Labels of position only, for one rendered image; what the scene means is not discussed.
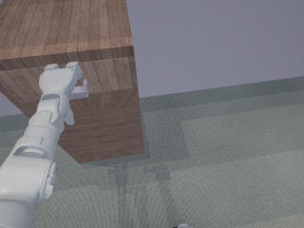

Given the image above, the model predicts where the drawer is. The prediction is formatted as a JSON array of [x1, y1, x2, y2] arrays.
[[0, 57, 131, 103]]

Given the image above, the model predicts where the handle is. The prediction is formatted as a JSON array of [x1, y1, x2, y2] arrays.
[[68, 79, 89, 100]]

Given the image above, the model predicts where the cabinet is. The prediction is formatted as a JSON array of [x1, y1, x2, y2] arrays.
[[0, 0, 145, 163]]

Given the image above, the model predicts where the robot left hand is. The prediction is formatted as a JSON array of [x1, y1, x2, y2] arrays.
[[39, 61, 83, 125]]

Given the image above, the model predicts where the left robot upper arm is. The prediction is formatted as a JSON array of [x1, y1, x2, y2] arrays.
[[0, 155, 57, 228]]

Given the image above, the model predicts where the left robot forearm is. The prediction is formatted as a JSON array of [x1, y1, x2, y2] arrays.
[[0, 90, 69, 179]]

